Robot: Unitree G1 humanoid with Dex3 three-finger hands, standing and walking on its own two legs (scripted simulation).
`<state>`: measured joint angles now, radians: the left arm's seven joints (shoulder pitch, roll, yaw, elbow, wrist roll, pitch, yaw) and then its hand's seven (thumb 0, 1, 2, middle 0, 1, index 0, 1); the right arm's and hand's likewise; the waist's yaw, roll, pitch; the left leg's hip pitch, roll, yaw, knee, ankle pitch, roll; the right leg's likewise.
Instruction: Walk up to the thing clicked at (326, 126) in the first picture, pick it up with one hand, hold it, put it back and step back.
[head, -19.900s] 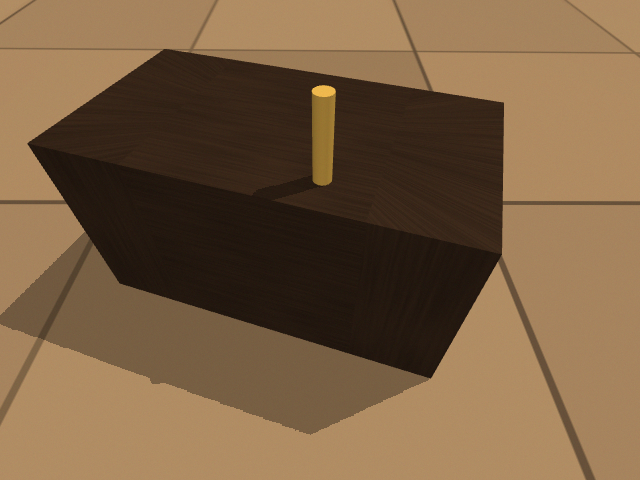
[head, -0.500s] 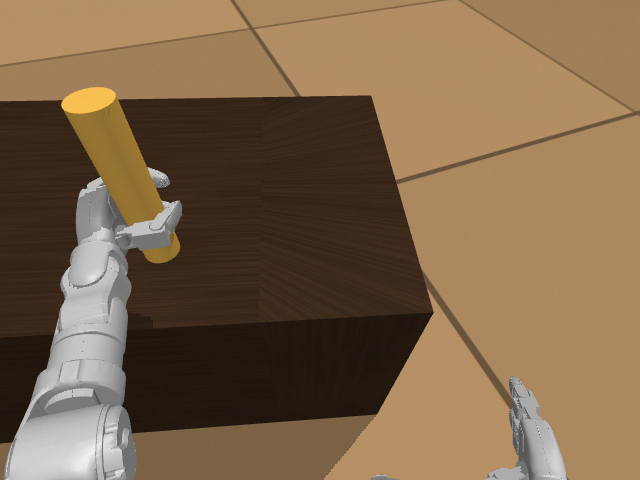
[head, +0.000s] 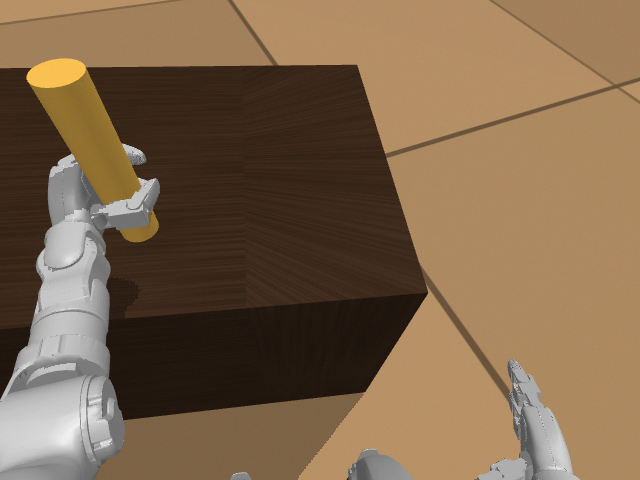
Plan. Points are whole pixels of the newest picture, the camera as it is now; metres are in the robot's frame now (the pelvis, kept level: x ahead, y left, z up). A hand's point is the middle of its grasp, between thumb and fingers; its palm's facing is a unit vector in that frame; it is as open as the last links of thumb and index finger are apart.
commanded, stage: lower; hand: left
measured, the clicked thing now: (107, 166) +0.47 +0.22 +0.14
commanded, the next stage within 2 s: loosen in 1.30 s
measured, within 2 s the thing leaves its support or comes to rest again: rests again in 1.10 s
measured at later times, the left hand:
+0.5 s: hand (143, 206) +0.48 +0.20 +0.05, palm faces +0.15 -0.99 +0.02, open 6.5 cm
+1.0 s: hand (147, 219) +0.49 +0.21 +0.01, palm faces +0.14 -0.99 +0.00, open 6.5 cm
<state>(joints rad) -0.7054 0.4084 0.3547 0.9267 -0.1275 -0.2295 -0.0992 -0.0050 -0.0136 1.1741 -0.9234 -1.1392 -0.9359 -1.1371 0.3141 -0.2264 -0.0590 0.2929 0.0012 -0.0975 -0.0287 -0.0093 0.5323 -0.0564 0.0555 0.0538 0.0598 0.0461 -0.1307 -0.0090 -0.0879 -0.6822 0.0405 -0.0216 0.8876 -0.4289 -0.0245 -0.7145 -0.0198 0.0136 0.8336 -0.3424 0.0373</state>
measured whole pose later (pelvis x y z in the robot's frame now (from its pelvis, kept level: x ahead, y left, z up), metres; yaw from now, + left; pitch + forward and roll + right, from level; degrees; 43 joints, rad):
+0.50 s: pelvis -0.01 +0.00 -0.02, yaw +0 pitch +18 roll -2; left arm -0.79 0.47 0.41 1.06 -0.09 -0.34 -0.11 -0.01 -0.01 1.17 -0.92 -1.14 -0.94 -1.13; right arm 0.34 -0.23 -0.02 0.14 -0.03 -0.09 0.00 -0.01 0.52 -0.06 0.06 0.05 0.06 0.05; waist -0.19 -0.03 -0.10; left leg -0.87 0.05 -0.04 1.02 -0.46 -0.03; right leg -0.89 -0.01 0.00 0.95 -0.37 0.04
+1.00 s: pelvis -0.01 +0.00 -0.04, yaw +0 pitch +21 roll -3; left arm -0.79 0.51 0.43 1.10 -0.07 -0.39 -0.12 -0.01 -0.01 1.17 -0.92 -1.14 -0.94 -1.13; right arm 0.38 -0.24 -0.02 0.02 -0.04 -0.06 0.02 -0.01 0.52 -0.06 0.06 0.05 0.06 0.05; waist -0.22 -0.02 -0.12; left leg -1.00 0.05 -0.06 1.14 -0.51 -0.03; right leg -1.01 -0.01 -0.01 1.05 -0.41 0.04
